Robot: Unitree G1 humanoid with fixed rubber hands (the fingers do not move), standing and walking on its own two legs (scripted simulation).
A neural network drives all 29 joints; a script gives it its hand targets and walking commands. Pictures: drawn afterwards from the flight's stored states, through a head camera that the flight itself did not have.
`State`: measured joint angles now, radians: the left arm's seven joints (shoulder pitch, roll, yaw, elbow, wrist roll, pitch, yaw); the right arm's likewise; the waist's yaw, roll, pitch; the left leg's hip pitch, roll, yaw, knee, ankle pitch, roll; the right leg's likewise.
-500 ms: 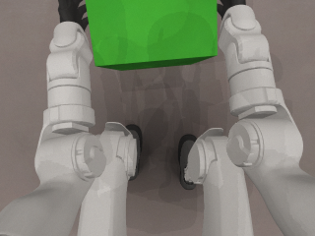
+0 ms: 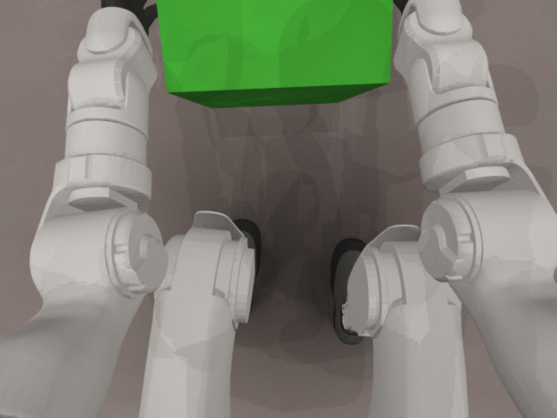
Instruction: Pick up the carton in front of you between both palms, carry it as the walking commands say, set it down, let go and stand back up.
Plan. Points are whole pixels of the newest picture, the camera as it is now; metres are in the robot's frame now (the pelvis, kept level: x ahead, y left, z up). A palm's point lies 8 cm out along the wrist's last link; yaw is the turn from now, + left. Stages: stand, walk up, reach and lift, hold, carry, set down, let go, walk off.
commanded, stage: set down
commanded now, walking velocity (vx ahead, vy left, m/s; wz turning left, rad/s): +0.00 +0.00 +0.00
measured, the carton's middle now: (272, 13) +0.55 +0.06 -0.23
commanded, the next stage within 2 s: none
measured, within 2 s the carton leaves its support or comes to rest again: rests again in 0.26 s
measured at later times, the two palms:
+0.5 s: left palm (128, 23) +0.52 +0.22 -0.17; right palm (412, 4) +0.55 -0.09 -0.18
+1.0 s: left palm (121, 43) +0.50 +0.24 -0.19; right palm (458, 15) +0.55 -0.15 -0.20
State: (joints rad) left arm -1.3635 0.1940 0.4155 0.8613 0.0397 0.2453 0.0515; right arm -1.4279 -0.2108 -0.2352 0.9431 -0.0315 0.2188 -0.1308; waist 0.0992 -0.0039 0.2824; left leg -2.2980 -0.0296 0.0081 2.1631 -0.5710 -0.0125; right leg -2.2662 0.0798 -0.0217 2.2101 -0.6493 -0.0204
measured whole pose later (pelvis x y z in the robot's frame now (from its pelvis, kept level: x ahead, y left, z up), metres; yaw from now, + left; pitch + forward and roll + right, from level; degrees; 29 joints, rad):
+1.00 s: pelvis -0.01 +0.00 -0.02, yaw +0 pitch +31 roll +2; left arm -1.47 0.36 0.29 1.18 -0.15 0.05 0.09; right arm -1.53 -0.43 -0.01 1.15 0.19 0.10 -0.09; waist 0.08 0.00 0.51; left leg -2.21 -0.02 0.03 2.23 -0.57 -0.01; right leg -2.19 0.09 -0.01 2.29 -0.64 -0.01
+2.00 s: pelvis +0.01 +0.00 +0.21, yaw +0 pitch +47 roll +0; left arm -1.16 0.27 0.36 0.85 -0.05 0.19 0.04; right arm -1.30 -0.34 -0.20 0.97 0.02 0.21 -0.03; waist 0.09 -0.04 -0.03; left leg -1.81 -0.04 -0.02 1.36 -0.38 -0.01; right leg -1.78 0.07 0.02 1.40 -0.44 -0.01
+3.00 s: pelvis +0.10 -0.01 +0.40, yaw +1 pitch +6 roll +1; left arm 0.20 0.20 0.06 0.44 -0.01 0.02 -0.08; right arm 0.14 -0.20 -0.07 0.48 -0.03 0.02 0.03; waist 0.03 0.01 0.04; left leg -0.35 -0.03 -0.05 0.45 -0.21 -0.01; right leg -0.32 0.05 0.04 0.48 -0.26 -0.03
